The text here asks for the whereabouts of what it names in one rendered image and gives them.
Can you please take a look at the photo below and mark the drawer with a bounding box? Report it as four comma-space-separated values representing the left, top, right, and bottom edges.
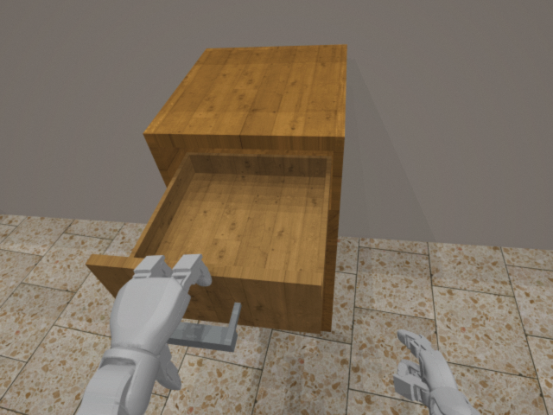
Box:
86, 152, 332, 334

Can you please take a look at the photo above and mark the left robot forearm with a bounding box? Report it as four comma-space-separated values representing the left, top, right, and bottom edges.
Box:
76, 347, 161, 415

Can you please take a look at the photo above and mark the cabinet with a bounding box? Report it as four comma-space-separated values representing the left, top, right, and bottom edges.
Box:
143, 44, 347, 332

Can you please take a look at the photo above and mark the right robot forearm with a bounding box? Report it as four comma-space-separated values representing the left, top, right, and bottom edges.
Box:
429, 387, 480, 415

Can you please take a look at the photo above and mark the handle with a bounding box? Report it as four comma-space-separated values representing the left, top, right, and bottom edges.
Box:
167, 303, 242, 353

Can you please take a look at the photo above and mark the right robot hand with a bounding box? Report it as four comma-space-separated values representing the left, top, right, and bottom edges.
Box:
393, 329, 459, 408

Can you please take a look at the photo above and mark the left robot hand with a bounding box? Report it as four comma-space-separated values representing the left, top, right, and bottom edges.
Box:
110, 254, 212, 390

